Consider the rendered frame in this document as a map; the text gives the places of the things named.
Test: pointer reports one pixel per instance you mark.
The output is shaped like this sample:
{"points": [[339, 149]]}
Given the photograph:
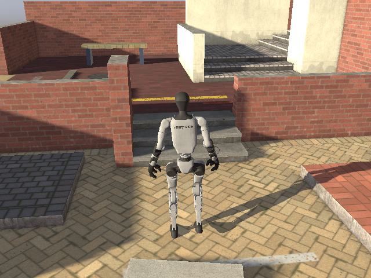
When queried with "left robot upper arm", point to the left robot upper arm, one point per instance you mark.
{"points": [[162, 133]]}

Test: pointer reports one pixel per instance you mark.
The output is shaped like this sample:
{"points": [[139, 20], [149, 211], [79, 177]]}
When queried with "left robot forearm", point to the left robot forearm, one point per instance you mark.
{"points": [[155, 155]]}

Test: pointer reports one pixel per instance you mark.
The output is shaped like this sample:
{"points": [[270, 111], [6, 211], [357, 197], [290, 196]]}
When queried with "right robot shin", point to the right robot shin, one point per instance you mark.
{"points": [[198, 206]]}

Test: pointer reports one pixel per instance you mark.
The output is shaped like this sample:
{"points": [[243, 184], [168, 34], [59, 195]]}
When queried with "robot torso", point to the robot torso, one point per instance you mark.
{"points": [[184, 137]]}

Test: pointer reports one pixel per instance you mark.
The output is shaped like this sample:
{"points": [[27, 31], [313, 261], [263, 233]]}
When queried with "right robot upper arm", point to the right robot upper arm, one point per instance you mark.
{"points": [[201, 121]]}

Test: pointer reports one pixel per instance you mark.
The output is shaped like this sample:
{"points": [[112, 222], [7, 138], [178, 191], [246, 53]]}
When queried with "right robot forearm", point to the right robot forearm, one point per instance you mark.
{"points": [[212, 152]]}

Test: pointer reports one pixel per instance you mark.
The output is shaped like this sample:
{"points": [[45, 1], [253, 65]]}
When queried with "robot left hand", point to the robot left hand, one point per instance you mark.
{"points": [[151, 170]]}

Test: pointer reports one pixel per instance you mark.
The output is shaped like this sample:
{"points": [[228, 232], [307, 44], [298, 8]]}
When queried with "robot right hand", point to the robot right hand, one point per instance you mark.
{"points": [[212, 162]]}

